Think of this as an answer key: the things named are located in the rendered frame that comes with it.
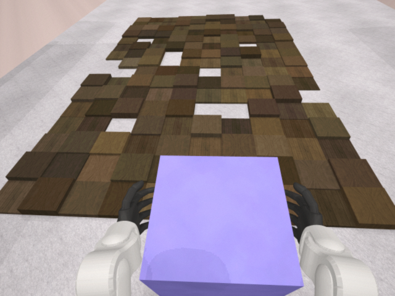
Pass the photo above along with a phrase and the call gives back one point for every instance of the right robot forearm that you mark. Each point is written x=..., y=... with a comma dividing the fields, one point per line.
x=331, y=265

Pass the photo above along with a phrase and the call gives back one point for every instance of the carton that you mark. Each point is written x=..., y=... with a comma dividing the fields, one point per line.
x=220, y=226

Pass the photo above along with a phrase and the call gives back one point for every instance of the left robot forearm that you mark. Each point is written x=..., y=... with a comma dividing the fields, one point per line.
x=107, y=270

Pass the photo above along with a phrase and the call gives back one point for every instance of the left robot hand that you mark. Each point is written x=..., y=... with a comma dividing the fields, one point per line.
x=131, y=206

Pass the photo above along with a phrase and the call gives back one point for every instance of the right robot hand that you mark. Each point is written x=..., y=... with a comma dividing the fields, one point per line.
x=307, y=210

